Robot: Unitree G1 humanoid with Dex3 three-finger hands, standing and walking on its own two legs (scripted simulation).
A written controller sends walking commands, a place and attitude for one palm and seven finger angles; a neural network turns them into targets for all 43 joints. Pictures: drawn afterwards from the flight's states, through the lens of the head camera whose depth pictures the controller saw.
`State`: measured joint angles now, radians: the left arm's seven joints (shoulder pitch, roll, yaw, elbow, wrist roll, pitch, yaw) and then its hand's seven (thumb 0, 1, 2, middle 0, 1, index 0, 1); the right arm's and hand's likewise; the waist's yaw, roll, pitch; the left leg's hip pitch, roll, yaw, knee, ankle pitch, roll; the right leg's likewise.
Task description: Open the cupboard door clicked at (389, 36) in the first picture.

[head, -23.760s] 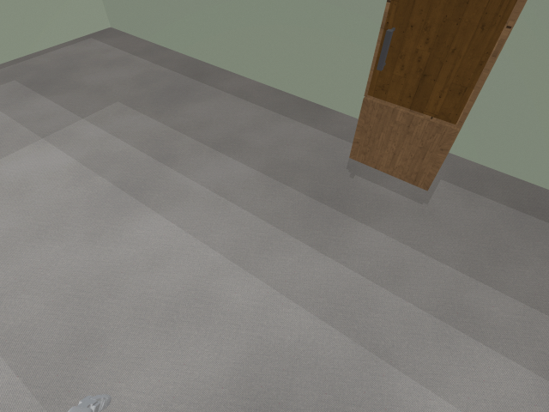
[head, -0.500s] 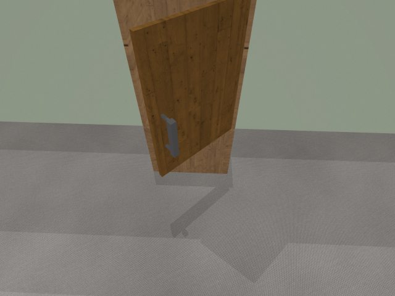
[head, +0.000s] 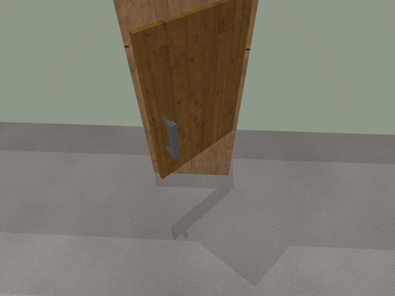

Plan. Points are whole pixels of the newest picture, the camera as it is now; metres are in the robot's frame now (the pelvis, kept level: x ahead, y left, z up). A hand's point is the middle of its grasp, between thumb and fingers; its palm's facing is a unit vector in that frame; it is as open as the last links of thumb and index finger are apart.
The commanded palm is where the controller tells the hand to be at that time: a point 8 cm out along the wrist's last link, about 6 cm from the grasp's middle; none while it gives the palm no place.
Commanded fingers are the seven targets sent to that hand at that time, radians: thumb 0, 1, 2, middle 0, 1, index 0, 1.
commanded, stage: walk to a spot facing it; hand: left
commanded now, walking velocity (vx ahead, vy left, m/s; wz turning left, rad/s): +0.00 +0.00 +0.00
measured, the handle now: (169, 138) +0.61 +0.13 -0.12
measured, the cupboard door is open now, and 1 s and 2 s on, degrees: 45 45 45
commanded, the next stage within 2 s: none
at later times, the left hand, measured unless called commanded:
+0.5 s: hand out of the picture +0.05 +0.19 -0.18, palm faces -0.11 -0.95 -0.28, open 7.3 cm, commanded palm none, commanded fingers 0.00 0.90 0.90 -0.20 -0.30 -0.20 -0.30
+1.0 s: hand out of the picture +0.10 +0.16 -0.17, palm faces -0.34 -0.91 -0.26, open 7.3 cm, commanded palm none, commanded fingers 0.00 0.90 0.90 -0.20 -0.30 -0.20 -0.30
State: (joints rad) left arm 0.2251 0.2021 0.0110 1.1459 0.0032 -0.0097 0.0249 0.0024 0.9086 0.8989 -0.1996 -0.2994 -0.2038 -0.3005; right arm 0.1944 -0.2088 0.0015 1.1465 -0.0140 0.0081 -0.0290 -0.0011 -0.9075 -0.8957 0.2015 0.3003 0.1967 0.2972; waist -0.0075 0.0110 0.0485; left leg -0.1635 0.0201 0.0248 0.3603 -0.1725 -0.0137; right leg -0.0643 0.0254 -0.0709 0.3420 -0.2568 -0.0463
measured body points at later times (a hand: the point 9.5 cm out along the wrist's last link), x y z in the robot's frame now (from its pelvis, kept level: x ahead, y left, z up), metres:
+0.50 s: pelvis -0.02 -0.01 -0.02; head +0.02 -0.04 +0.43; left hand +0.06 +0.24 -0.16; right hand -0.03 -0.26 -0.18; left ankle +0.01 +0.13 -0.75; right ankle -0.05 -0.09 -0.73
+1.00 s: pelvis -0.01 -0.02 +0.00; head +0.04 -0.04 +0.44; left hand +0.11 +0.20 -0.15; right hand +0.02 -0.30 -0.14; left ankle +0.04 +0.12 -0.71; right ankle -0.05 -0.10 -0.75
